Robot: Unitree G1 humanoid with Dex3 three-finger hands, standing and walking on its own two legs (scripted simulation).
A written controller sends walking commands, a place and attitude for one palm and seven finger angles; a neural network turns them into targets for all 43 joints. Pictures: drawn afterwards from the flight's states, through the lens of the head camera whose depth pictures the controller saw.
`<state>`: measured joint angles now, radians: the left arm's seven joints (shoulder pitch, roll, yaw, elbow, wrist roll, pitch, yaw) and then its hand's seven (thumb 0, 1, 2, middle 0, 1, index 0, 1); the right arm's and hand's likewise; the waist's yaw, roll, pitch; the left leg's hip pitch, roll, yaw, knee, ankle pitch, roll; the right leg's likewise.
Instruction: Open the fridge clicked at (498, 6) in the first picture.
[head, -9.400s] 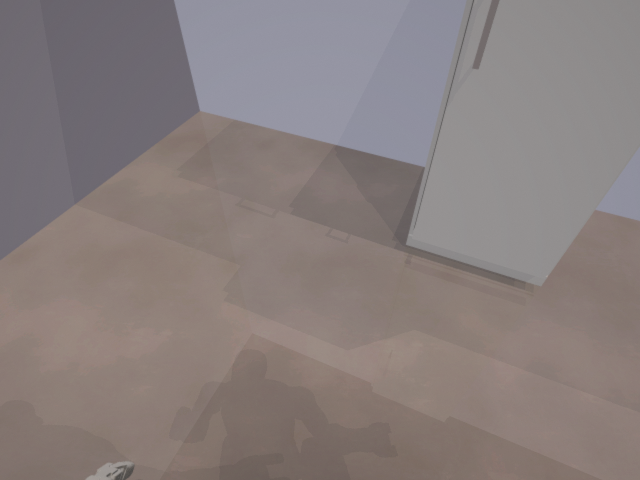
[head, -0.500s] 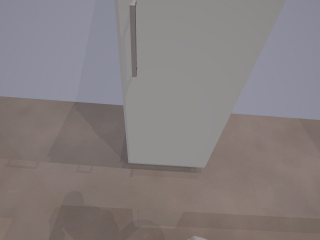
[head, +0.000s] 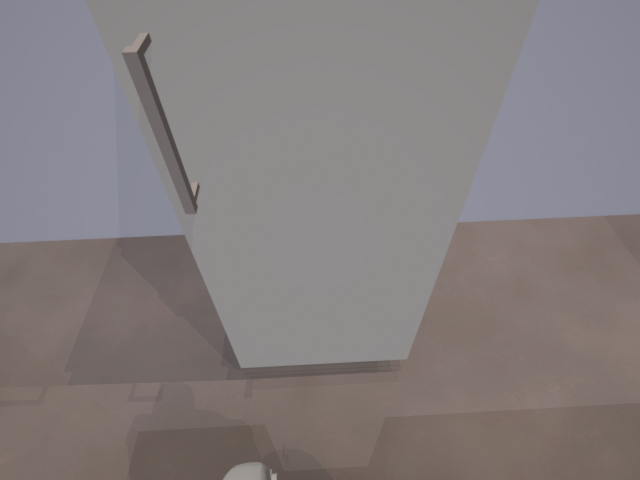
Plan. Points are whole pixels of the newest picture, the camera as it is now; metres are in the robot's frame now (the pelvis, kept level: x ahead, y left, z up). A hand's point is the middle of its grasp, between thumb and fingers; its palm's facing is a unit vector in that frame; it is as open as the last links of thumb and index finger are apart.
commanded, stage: come to a stop and stand still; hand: left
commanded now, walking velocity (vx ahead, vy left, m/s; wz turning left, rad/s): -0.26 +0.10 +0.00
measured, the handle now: (170, 135) +0.51 +0.22 +0.18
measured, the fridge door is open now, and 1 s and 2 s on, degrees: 0 0 0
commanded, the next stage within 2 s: look again from close up in 1.46 s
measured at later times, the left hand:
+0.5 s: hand out of the picture +0.04 +0.20 -0.17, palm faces +0.00 -0.96 -0.27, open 7.4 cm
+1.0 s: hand out of the picture -0.04 +0.15 -0.17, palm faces +0.02 -0.98 -0.20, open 7.3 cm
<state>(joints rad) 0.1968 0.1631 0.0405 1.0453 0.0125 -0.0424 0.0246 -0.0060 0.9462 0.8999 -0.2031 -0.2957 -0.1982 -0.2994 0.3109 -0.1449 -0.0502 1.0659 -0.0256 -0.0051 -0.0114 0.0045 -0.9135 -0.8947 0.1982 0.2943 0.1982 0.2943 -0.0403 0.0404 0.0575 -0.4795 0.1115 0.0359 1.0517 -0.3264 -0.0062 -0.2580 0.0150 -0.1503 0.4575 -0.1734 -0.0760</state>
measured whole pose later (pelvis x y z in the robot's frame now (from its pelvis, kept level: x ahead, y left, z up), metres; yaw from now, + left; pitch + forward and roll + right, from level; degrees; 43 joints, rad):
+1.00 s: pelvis -0.06 -0.02 +0.01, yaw -2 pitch -3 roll +1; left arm 0.25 0.16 0.01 1.12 0.01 0.01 0.03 0.01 0.92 0.90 -0.20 -0.30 -0.20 -0.30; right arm 0.30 -0.12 -0.02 1.14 -0.02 0.02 -0.02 0.01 -0.91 -0.89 0.20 0.29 0.20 0.29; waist 0.02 0.00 0.03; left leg -0.15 0.03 0.03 0.41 -0.21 -0.02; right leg -0.22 0.00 -0.09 0.41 -0.14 -0.04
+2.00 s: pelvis -0.03 +0.02 +0.00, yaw -4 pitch -1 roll +1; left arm 0.29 0.15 0.00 1.05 0.01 -0.03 0.03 0.01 0.91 0.90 -0.20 -0.30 -0.19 -0.30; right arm 0.34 -0.16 0.00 1.05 -0.02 -0.03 -0.02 0.01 -0.92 -0.89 0.20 0.29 0.20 0.29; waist -0.01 0.04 -0.01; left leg -0.16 -0.04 0.06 0.43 -0.26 0.04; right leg -0.26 -0.05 -0.03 0.48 -0.20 0.01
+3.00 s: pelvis -0.02 -0.01 +0.01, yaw -3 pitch -2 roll +0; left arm 0.27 0.16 -0.01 1.10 0.01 -0.02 0.03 0.01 0.91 0.90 -0.20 -0.30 -0.20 -0.30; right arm 0.29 -0.15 0.01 1.14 -0.02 -0.02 -0.02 0.00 -0.91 -0.89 0.20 0.29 0.20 0.29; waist 0.00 0.00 0.04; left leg -0.11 0.00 0.03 0.40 -0.26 0.00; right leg -0.20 -0.01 -0.06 0.42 -0.19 -0.02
